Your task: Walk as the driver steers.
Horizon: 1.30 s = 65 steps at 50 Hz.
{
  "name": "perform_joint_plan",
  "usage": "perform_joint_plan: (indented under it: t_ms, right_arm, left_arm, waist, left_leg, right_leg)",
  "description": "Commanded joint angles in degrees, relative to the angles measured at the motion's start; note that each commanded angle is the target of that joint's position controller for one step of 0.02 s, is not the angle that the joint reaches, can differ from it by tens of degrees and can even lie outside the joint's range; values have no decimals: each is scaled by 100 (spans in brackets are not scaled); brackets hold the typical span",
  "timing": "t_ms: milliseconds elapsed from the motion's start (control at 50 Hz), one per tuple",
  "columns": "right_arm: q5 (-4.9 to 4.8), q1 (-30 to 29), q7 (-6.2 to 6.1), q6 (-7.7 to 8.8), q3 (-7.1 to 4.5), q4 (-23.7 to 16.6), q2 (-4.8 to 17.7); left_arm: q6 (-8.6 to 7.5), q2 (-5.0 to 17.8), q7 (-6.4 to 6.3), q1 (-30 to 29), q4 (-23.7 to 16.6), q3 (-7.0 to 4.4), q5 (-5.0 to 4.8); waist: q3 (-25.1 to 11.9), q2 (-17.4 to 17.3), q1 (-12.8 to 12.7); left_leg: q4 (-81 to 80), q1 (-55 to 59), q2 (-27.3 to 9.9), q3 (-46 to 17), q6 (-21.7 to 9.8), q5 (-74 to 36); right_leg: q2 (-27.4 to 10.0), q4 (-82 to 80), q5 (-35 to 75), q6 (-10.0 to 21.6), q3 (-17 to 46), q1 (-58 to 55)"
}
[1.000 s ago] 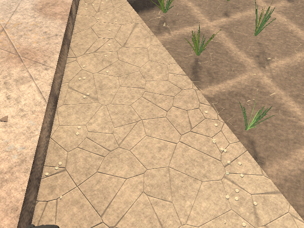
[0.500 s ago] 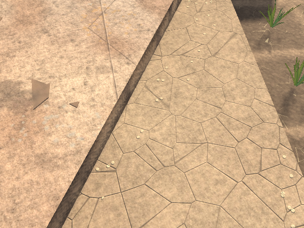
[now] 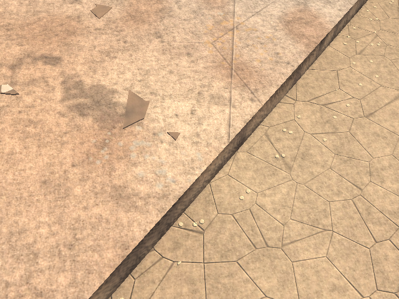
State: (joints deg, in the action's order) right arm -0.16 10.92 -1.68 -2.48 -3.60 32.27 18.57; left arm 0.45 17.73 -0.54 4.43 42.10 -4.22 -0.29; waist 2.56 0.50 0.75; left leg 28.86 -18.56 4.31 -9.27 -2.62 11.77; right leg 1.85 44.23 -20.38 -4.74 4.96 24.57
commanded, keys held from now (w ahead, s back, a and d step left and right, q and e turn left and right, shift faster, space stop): q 0.02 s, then no key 0.32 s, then w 0.66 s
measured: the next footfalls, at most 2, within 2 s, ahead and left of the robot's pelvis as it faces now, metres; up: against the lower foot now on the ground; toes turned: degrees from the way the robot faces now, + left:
right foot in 0.10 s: +0.05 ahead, -0.14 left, +0.00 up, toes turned +8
left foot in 0.44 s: +0.00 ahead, +0.12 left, +0.00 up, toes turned +3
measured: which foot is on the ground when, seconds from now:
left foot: down 0.00-0.12, up 0.14-0.42, down 0.44-0.80, up 0.82-1.00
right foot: up 0.00-0.08, down 0.10-0.46, up 0.48-0.76, down 0.78-1.00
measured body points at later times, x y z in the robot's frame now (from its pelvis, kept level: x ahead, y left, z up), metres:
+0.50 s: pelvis +0.01 -0.01 -0.01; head +0.02 +0.00 +0.44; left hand +0.11 +0.27 -0.12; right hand +0.16 -0.26 -0.11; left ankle -0.03 +0.11 -0.74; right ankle +0.01 -0.14 -0.73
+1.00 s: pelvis +0.18 -0.05 +0.01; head +0.20 -0.06 +0.46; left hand +0.22 +0.23 -0.10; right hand +0.35 -0.31 -0.10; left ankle +0.19 +0.12 -0.66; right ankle +0.17 -0.13 -0.74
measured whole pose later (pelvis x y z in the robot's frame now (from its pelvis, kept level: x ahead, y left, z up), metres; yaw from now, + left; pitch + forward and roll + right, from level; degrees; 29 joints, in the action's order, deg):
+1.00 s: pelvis +0.18 -0.05 +0.01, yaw +7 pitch +1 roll +0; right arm -0.6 14.5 -0.1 4.0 -3.3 40.4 17.7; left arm -4.8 15.2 1.5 18.7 44.7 -2.0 0.3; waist 0.4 -2.4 -1.9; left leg 61.5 -32.9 -5.1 -1.4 -0.2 12.6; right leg 3.3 19.2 -11.9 4.3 -2.1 8.3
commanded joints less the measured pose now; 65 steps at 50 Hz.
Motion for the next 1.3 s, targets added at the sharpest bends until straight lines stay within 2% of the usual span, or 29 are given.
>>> perform_joint_plan:
  t_ms: [20, 80, 100, 120, 140, 160, 180, 220, 300, 360, 400, 440, 460, 480, 500, 580, 660, 740, 780, 800, 820, 840, 860, 900, 980, 1080, 1200, 1260, 1300]
  right_arm:
    - [-31, -88, 16, 40, -337, -392, 1038]
    - [-113, -322, 3, 4, -281, -401, 885]
    - [-102, -166, -15, 11, -236, -357, 733]
    - [27, 137, -5, 30, -136, -317, 418]
    - [-4, 65, -27, 80, -199, -461, 611]
    - [62, 98, -61, 116, -331, -331, 1032]
    - [7, 99, -49, 110, -405, -206, 1154]
    - [21, 189, -68, 23, -349, -40, 832]
    - [10, -41, -2, 45, -102, -44, 215]
    - [-45, -125, 26, 80, -58, 4, 207]
    - [-47, 151, 41, 97, -77, 195, 259]
    - [-12, 419, -7, 151, -106, 210, 496]
    - [73, 762, -4, 188, -230, 352, 936]
    - [71, 1070, 59, 250, -276, 409, 1023]
    - [95, 1163, 73, 337, -242, 457, 957]
    - [-32, 1045, 29, 589, -137, 564, 621]
    - [-56, 932, 80, 583, -178, 551, 718]
    - [-128, 919, 143, 595, -216, 606, 822]
    - [-48, 933, 153, 619, -123, 644, 580]
    - [59, 901, 149, 640, 13, 526, 189]
    - [-72, 1184, 87, 739, 79, 239, -35]
    - [-227, 1079, 81, 782, -57, 344, 492]
    - [-275, 710, 115, 800, -118, 330, 696]
    - [-104, 510, 120, 801, -99, 432, 520]
    - [-17, 501, 158, 691, -70, 531, 276]
    - [11, -317, 194, 742, 98, 320, -65]
    - [-55, -1223, 407, 763, 177, 72, -49]
    - [31, -468, 393, 746, 5, 237, 293]
    - [-9, 1248, 300, 748, -205, 793, 638]
  left_arm:
    - [-140, 529, 57, -138, -434, -138, -31]
    - [-206, 483, 130, 299, -295, -148, -3]
    - [-213, 599, 119, 383, -283, -179, 61]
    - [-187, 916, 90, 382, -389, -215, 170]
    - [-164, 1120, 94, 253, -317, -239, 287]
    - [-198, 856, 78, 119, -444, -184, 237]
    - [-202, 714, 42, -22, -463, -140, 171]
    - [-195, 554, 5, -201, -466, -75, 22]
    - [-85, 434, -22, -94, -364, -5, 60]
    - [2, 652, -4, 292, -254, -45, 38]
    - [19, 728, 18, 402, -205, -33, -67]
    - [-91, 556, 66, 413, -200, 55, 6]
    - [-200, 197, 90, 268, -360, 151, 58]
    - [-308, 208, 87, -105, -471, 160, 9]
    - [-371, 457, 77, -493, -625, 73, -97]
    - [-550, 448, 181, -273, -577, -4, -119]
    - [-595, 126, 338, -365, -554, 129, -51]
    - [-544, 401, 327, 96, -467, 59, -104]
    - [-520, 672, 225, 1033, -207, -83, -129]
    - [-534, 1083, 154, 1827, -98, -186, -68]
    - [-544, 1688, 207, 2215, -52, -299, 27]
    - [-575, 1236, 238, 1875, -101, -178, 1]
    - [-588, 939, 225, 1577, -140, -92, -15]
    - [-579, 679, 225, 1144, -217, -15, 84]
    - [-648, 567, 169, 1082, -161, 12, 39]
    - [-546, 701, 76, 1353, 23, -8, -11]
    - [-294, 754, 35, 1930, 303, 11, -53]
    - [-240, 970, -65, 1753, 267, -12, -73]
    - [-270, 836, -55, 1464, 214, 46, -59]
  waist:
    - [-784, -1041, 45]
    - [-927, -973, -199]
    - [-959, -759, -168]
    - [-1055, 342, 26]
    - [-607, 1558, 139]
    - [-555, 1102, -4]
    - [-477, 808, 36]
    - [-363, 640, 72]
    - [-533, 883, -69]
    - [-725, 1010, -296]
    - [-571, 914, -163]
    - [-554, 542, -35]
    - [-496, -531, -26]
    - [-285, -1178, 296]
    - [282, -1338, 482]
    - [399, -927, 276]
    - [91, -923, 281]
    - [64, -792, -60]
    - [-278, -537, -528]
    - [-797, 416, -830]
    - [-1267, 2069, -686]
    - [-888, 1335, -620]
    - [-309, 932, -528]
    - [-44, 340, -299]
    - [-85, 379, -101]
    - [29, 293, -349]
    - [321, 234, -562]
    - [-415, 570, -41]
    - [-1197, 460, 870]
  left_leg:
    - [-598, 944, -1379, -1888, -1032, -1514]
    - [-232, 859, -1154, -1821, -740, -1596]
    - [-28, 507, -939, -1653, -468, -953]
    - [988, -144, -365, -945, -106, 612]
    - [1779, -1068, 323, -95, 229, 2405]
    - [2932, -1111, 21, -201, 473, 2502]
    - [3422, -1166, 9, -215, 550, 2176]
    - [3646, -1297, -29, -248, 736, 1679]
    - [2082, -555, -339, 431, 878, 1395]
    - [698, 151, -371, 802, 831, 1196]
    - [-589, 914, -176, 1102, 600, 333]
    - [-485, 1768, -606, 549, 178, 551]
    - [-563, 1762, -1108, -317, -313, 1737]
    - [-1416, 1538, -1750, -1460, -848, 2842]
    - [-1949, 1329, -2196, -2248, -1200, 3057]
    - [-1981, 1990, -2025, -1600, -1003, 1586]
    - [-1910, 1225, -1486, -394, -791, 339]
    - [-1637, 546, -1644, -343, -662, 472]
    - [-536, 147, -1348, 13, -395, -229]
    - [1355, -515, -856, 533, -62, 132]
    - [3263, -2032, -133, 692, 268, 1996]
    - [4108, -2608, -439, 245, 254, 1910]
    - [4221, -2862, -725, 318, 122, 1378]
    - [3858, -2576, -1055, 426, 80, 552]
    - [3259, -2158, -1178, 605, 276, -168]
    - [1505, -1831, -971, 888, 489, -1209]
    - [886, -2223, -810, 999, 188, -818]
    - [502, -612, -310, 1258, -102, -526]
    - [-63, 2012, -428, 1097, -396, -1284]
  right_leg:
    - [100, -573, -115, 79, 24, -71]
    - [28, -2033, 871, 284, -170, -960]
    - [-336, -2387, 1479, 449, 37, -1522]
    - [-1447, -2605, 2228, 873, 1106, -2092]
    - [-2256, -2730, 2934, 1926, 2260, -1741]
    - [-2432, -2770, 2783, 2266, 2328, -1544]
    - [-2124, -2698, 2602, 2073, 1873, -1501]
    - [-1675, -2553, 2480, 1738, 1281, -1624]
    - [-1215, -2402, 2939, 1628, 505, -1744]
    - [-1292, -2351, 2454, 1682, 633, -1816]
    - [-1156, -2445, 656, 1516, 679, -1344]
    - [-966, -2168, -591, 1109, 624, -439]
    - [-265, -1340, -932, 724, -278, 227]
    - [43, -351, -739, 458, -824, 596]
    - [-106, 351, -997, 474, -574, 1194]
    - [-629, 854, -370, 707, -262, 2033]
    - [-330, -458, 575, 518, -747, 408]
    - [-212, -1179, 1201, 606, -766, -904]
    - [-178, -1385, 1022, 808, -712, -2093]
    - [-1147, -1841, 671, 1135, 535, -3069]
    - [-2288, -2996, -1056, 2014, 3408, -3901]
    - [-2364, -3365, -2003, 2085, 3867, -3561]
    - [-2247, -3298, -1691, 1930, 3130, -3075]
    - [-1750, -3334, -248, 1767, 2017, -2384]
    - [-1348, -3670, 1393, 1773, 859, -1916]
    - [-1115, -3697, 2527, 1674, 17, -1855]
    - [-1593, -3276, 3035, 1658, 186, -2871]
    - [-1449, -2149, 5908, 1427, -74, -3045]
    - [-973, -47, 5437, 1106, -350, -1705]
